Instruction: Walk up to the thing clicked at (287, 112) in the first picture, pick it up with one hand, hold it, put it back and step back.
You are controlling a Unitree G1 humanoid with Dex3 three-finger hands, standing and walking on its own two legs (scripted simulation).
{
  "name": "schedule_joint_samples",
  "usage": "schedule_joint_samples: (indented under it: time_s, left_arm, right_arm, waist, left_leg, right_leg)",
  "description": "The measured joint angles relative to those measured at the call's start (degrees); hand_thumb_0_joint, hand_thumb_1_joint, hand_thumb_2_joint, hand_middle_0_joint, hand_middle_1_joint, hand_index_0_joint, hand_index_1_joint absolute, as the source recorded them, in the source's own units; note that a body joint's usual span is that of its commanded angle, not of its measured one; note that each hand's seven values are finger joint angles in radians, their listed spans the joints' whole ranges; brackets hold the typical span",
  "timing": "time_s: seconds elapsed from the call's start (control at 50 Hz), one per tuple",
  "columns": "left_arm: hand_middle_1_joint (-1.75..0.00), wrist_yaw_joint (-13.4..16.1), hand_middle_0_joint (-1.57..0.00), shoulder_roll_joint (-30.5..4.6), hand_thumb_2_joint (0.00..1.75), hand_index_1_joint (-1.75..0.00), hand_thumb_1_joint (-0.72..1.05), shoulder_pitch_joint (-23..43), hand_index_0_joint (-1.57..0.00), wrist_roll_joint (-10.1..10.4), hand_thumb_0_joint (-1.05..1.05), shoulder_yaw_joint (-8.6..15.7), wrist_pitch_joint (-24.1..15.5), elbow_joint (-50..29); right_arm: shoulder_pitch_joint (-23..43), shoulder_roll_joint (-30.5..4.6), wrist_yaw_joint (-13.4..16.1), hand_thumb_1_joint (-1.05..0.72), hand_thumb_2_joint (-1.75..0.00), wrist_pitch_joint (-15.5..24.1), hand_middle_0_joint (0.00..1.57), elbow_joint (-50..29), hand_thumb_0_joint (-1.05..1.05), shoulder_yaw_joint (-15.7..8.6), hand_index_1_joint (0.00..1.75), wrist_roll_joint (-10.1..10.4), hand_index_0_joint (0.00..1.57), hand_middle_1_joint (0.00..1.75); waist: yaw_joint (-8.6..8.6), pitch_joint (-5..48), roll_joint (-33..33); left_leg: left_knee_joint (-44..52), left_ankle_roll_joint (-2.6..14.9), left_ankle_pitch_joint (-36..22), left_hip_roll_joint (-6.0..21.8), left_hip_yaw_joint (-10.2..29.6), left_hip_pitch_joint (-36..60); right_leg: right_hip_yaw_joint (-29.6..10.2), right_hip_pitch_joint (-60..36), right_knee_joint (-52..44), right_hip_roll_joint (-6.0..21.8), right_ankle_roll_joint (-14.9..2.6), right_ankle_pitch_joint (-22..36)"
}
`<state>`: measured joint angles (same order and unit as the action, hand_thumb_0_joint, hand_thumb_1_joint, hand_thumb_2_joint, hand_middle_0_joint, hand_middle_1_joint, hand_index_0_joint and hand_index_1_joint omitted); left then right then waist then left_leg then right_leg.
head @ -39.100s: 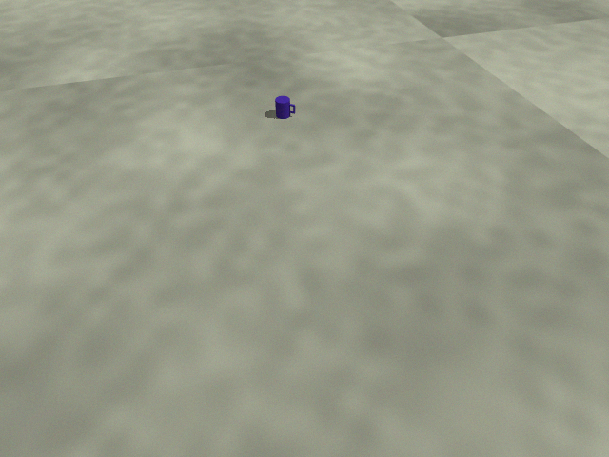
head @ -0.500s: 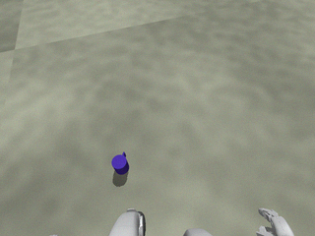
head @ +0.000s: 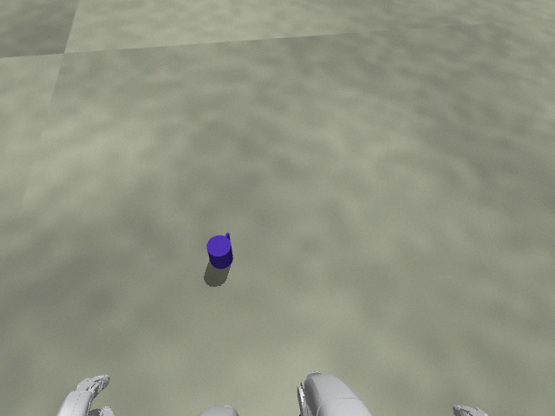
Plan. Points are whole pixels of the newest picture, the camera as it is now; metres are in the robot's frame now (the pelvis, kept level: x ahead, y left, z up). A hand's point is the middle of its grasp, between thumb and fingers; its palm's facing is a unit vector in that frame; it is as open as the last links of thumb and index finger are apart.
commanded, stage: step back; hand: left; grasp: from above
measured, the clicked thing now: (222, 248) +0.74 +0.18 -0.71
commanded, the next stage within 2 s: stand in 1.84 s
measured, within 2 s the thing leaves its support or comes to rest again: neither
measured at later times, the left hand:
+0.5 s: hand out of the picture -0.06 +0.26 -0.13, palm faces -0.05 -0.88 -0.46, open 7.4 cm
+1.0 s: hand out of the picture -0.25 +0.23 -0.14, palm faces -0.07 -0.91 -0.41, open 7.4 cm
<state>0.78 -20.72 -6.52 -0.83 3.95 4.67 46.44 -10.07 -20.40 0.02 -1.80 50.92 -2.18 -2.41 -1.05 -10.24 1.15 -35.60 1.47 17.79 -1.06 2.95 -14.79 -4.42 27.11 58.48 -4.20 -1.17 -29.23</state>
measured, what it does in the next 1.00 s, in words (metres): walks backwards: right foot, then left foot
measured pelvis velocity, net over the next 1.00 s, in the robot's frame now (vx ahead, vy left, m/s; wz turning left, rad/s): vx -0.31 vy -0.03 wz -0.10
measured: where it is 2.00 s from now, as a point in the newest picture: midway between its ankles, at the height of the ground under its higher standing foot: outside the picture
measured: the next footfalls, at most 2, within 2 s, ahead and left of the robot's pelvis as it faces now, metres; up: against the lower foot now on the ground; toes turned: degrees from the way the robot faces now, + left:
right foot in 0.22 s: -0.08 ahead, -0.15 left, +0.00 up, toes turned -2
left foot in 0.56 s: -0.18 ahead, +0.12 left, +0.00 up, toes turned -3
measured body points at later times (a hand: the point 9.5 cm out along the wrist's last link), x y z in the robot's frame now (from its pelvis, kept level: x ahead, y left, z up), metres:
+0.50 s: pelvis -0.17 -0.02 +0.00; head -0.10 -0.04 +0.44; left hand -0.06 +0.30 -0.10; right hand -0.08 -0.34 -0.13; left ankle -0.20 +0.13 -0.68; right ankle -0.12 -0.15 -0.73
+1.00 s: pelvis -0.31 -0.03 +0.00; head -0.30 -0.05 +0.45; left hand -0.25 +0.28 -0.11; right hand -0.22 -0.35 -0.13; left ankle -0.24 +0.11 -0.70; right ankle -0.35 -0.13 -0.73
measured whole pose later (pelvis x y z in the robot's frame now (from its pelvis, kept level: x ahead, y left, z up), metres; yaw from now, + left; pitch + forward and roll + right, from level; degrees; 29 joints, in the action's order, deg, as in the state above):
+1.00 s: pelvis -0.31 -0.03 +0.00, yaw -6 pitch -3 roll +1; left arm 0.0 -19.4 -14.7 -2.8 2.9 0.2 55.2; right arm -8.1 -22.3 -0.1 -2.9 52.0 -3.2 -1.6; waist 2.6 -4.6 -2.5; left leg -46.0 0.1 25.5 -0.7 5.4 -22.8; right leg -3.1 10.4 34.8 -2.4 -2.3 -21.3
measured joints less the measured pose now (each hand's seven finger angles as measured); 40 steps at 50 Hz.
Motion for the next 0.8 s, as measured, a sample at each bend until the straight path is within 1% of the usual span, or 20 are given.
schedule_joint_samples:
  time_s: [0.04,0.1,0.18,0.22,0.24,0.26,0.28,0.32,0.34,0.38,0.42,0.48,0.52,0.56,0.6,0.62,0.64,0.68,0.74,0.8]
  left_arm:
    - [-0.30,-0.2,-0.20,-0.3,0.90,-0.30,0.90,-1.2,-0.20,0.4,0.01,0.2,-0.3,0.2]
    - [-0.30,-0.2,-0.21,-0.9,0.90,-0.30,0.90,-2.8,-0.20,0.3,0.01,0.7,-0.8,0.5]
    - [-0.30,0.1,-0.20,-1.5,0.90,-0.30,0.90,-4.1,-0.20,0.0,0.01,0.8,-1.7,1.4]
    - [-0.30,0.2,-0.20,-1.5,0.90,-0.30,0.90,-4.7,-0.20,-0.1,0.01,0.6,-2.5,2.2]
    - [-0.30,0.3,-0.20,-0.6,0.90,-0.30,0.90,-4.2,-0.20,-0.4,0.01,0.6,-2.8,3.4]
    - [-0.30,0.2,-0.20,0.4,0.90,-0.30,0.90,-4.0,-0.20,-0.8,0.01,0.3,-2.9,4.1]
    - [-0.30,-0.1,-0.20,0.9,0.90,-0.30,0.90,-4.4,-0.20,-1.0,0.01,-0.1,-2.9,4.2]
    - [-0.30,-0.5,-0.20,0.8,0.90,-0.30,0.90,-5.7,-0.20,-1.4,0.01,-0.5,-2.8,3.8]
    - [-0.30,-0.4,-0.21,0.7,0.90,-0.30,0.90,-6.3,-0.20,-1.5,0.01,-0.6,-2.7,3.7]
    - [-0.30,-0.2,-0.21,0.8,0.90,-0.30,0.90,-6.7,-0.20,-1.5,0.01,-0.5,-2.5,3.7]
    - [-0.30,0.0,-0.21,0.7,0.90,-0.30,0.90,-6.1,-0.20,-1.7,0.01,-0.3,-2.3,3.2]
    - [-0.30,0.5,-0.21,0.2,0.90,-0.30,0.90,-4.3,-0.20,-1.9,0.01,-0.3,-2.5,1.2]
    - [-0.30,0.9,-0.21,-0.5,0.90,-0.30,0.90,-2.5,-0.20,-1.9,0.01,-0.1,-2.5,-0.3]
    - [-0.30,1.1,-0.21,-1.3,0.90,-0.30,0.90,-0.5,-0.20,-1.4,0.01,0.0,-2.2,-1.6]
    - [-0.30,1.2,-0.21,-2.9,0.90,-0.30,0.90,1.5,-0.20,-0.8,0.01,0.3,-1.6,-1.8]
    - [-0.30,1.3,-0.21,-3.1,0.90,-0.30,0.90,1.6,-0.20,-0.5,0.01,0.4,-1.3,-1.6]
    - [-0.30,1.5,-0.20,-2.9,0.90,-0.30,0.90,1.4,-0.20,-0.4,0.01,0.3,-0.9,-1.0]
    - [-0.30,1.3,-0.20,-2.1,0.90,-0.30,0.90,1.0,-0.20,-0.2,0.01,-0.1,-0.2,0.4]
    - [-0.30,0.6,-0.20,-1.9,0.90,-0.30,0.90,-0.7,-0.20,0.4,0.01,-0.3,-0.3,1.3]
    - [-0.30,0.1,-0.20,-1.9,0.90,-0.30,0.90,-2.4,-0.20,0.2,0.01,-0.2,-1.2,2.1]
  right_arm:
    - [0.4,0.3,0.2,-0.90,-0.90,-0.2,0.20,-0.4,0.01,0.2,0.30,-0.2,0.21,0.30]
    - [2.0,0.2,0.4,-0.90,-0.90,0.0,0.21,-1.6,0.01,0.1,0.30,0.0,0.21,0.30]
    - [4.9,-0.8,0.5,-0.90,-0.90,0.1,0.20,-3.9,0.01,-0.3,0.30,0.3,0.21,0.30]
    - [6.4,-1.6,0.4,-0.90,-0.90,-0.4,0.20,-4.7,0.00,-0.3,0.30,0.7,0.21,0.30]
    - [7.3,-2.5,0.4,-0.90,-0.90,-0.7,0.20,-4.6,0.00,-0.6,0.30,1.0,0.21,0.30]
    - [7.7,-3.2,0.5,-0.90,-0.90,-1.1,0.20,-4.3,0.00,-1.0,0.30,1.3,0.20,0.30]
    - [7.4,-3.4,0.6,-0.90,-0.90,-1.6,0.20,-3.9,0.00,-1.2,0.30,1.6,0.20,0.30]
    - [6.1,-2.6,0.8,-0.90,-0.90,-2.5,0.20,-2.8,0.00,-1.3,0.30,1.8,0.20,0.29]
    - [5.6,-2.3,0.6,-0.90,-0.90,-2.7,0.20,-2.4,0.00,-1.2,0.30,2.0,0.20,0.29]
    - [4.1,-2.5,0.4,-0.90,-0.90,-2.5,0.20,-2.1,0.01,-1.0,0.30,2.3,0.20,0.29]
    - [2.4,-3.0,0.7,-0.90,-0.90,-2.1,0.20,-1.8,0.01,-1.0,0.30,2.4,0.20,0.30]
    - [0.8,-3.6,1.1,-0.90,-0.90,-2.1,0.20,-1.2,0.01,-1.0,0.30,2.1,0.20,0.30]
    - [0.2,-3.5,1.2,-0.90,-0.90,-1.9,0.20,-0.9,0.01,-1.1,0.30,1.8,0.20,0.29]
    - [-0.5,-3.0,1.1,-0.90,-0.90,-1.4,0.20,-0.6,0.01,-1.1,0.30,1.3,0.20,0.29]
    - [0.5,-0.7,0.9,-0.90,-0.90,-1.4,0.20,0.6,0.01,-1.1,0.30,0.6,0.20,0.29]
    - [0.7,0.1,0.5,-0.90,-0.90,-1.6,0.20,0.6,0.01,-0.8,0.30,0.2,0.20,0.29]
    - [0.5,0.3,0.0,-0.90,-0.90,-1.7,0.20,0.4,0.01,-0.5,0.30,0.1,0.20,0.29]
    - [0.2,0.4,-0.3,-0.90,-0.90,-1.5,0.20,0.1,0.01,-0.1,0.30,-0.1,0.20,0.30]
    - [0.3,0.6,-0.1,-0.90,-0.90,-1.5,0.20,-0.4,0.01,0.3,0.30,-0.3,0.21,0.30]
    - [1.6,0.2,-0.1,-0.90,-0.90,-1.0,0.21,-1.1,0.01,0.0,0.30,-0.2,0.21,0.30]
  waist:
    - [0.73,1.3,0.0]
    - [1.73,1.9,0.3]
    - [2.85,0.7,-0.1]
    - [3.22,0.1,-0.9]
    - [2.78,-1.0,-3.4]
    - [1.91,-1.7,-6.0]
    - [1.48,-1.3,-6.9]
    - [3.11,0.3,-4.7]
    - [3.80,0.9,-3.5]
    - [3.54,1.8,-2.5]
    - [2.94,2.4,-2.5]
    - [2.24,1.9,-3.3]
    - [1.59,0.7,-3.3]
    - [0.94,-0.3,-2.8]
    - [2.02,-2.9,2.0]
    - [2.59,-3.1,3.1]
    - [2.25,-2.6,2.6]
    - [0.63,-1.5,0.5]
    - [1.00,0.9,0.1]
    - [1.68,2.1,0.1]
  left_leg:
    - [1.9,-0.28,-1.9,0.9,-0.4,-0.8]
    - [2.7,-0.57,-4.0,1.8,-1.2,-2.6]
    - [0.3,-1.10,-5.2,2.9,-2.8,-6.2]
    - [-2.6,-1.94,-5.0,3.8,-3.5,-8.5]
    - [-4.2,-2.21,-4.9,5.2,-2.2,-9.3]
    - [-5.1,-1.43,-5.1,6.1,-0.4,-10.0]
    - [-6.7,-0.98,-1.4,5.1,1.5,-11.0]
    - [-15.7,-1.17,7.8,0.5,3.0,-13.0]
    - [-20.4,-1.12,9.4,-1.5,3.4,-13.4]
    - [-27.6,-1.21,9.7,-4.5,5.0,-13.7]
    - [-30.5,-1.69,9.5,-5.6,5.7,-12.6]
    - [-24.7,-2.40,10.8,-4.2,5.1,-8.2]
    - [-15.9,-2.47,11.2,-2.3,3.4,-4.4]
    - [-3.9,-2.11,6.6,-0.8,1.3,0.0]
    - [-0.6,-1.50,2.6,-3.3,-1.2,1.7]
    - [-0.6,-1.28,2.1,-3.5,-2.1,1.6]
    - [-1.0,-1.06,1.8,-2.6,-1.9,0.9]
    - [-0.7,-0.79,0.5,-0.5,0.0,-0.2]
    - [2.2,-0.97,-2.6,1.2,-0.3,-1.4]
    - [3.1,-1.20,-4.5,2.0,-1.3,-3.0]
  right_leg:
    - [-2.2,0.3,6.9,-1.8,-0.22,0.4]
    - [-3.0,-2.8,7.5,-1.5,0.86,0.6]
    - [-1.2,-10.0,-7.6,2.0,1.98,0.8]
    - [0.3,-14.3,-19.6,3.3,1.82,5.5]
    - [1.5,-15.3,-21.5,1.9,1.51,6.3]
    - [3.0,-15.7,-22.1,0.5,1.16,7.3]
    - [3.8,-15.2,-21.8,0.4,0.87,7.8]
    - [2.1,-12.9,-20.6,2.3,0.34,8.6]
    - [1.0,-12.2,-20.9,3.2,0.25,9.4]
    - [0.4,-11.2,-22.6,4.7,0.33,11.4]
    - [0.9,-9.6,-23.4,5.6,0.58,13.0]
    - [2.3,-7.1,-23.3,5.8,1.12,14.7]
    - [3.6,-5.3,-22.1,6.2,1.46,15.3]
    - [4.9,-3.1,-19.3,7.1,1.98,15.2]
    - [2.4,-1.7,-16.4,9.5,1.79,15.3]
    - [0.8,-0.9,-14.6,8.8,1.14,11.5]
    - [0.1,0.0,-10.8,6.7,0.95,5.5]
    - [-0.4,0.8,-1.5,2.4,0.63,-0.7]
    - [-2.5,0.7,8.4,-1.0,0.21,0.0]
    - [-1.6,-4.6,3.2,0.0,0.95,0.7]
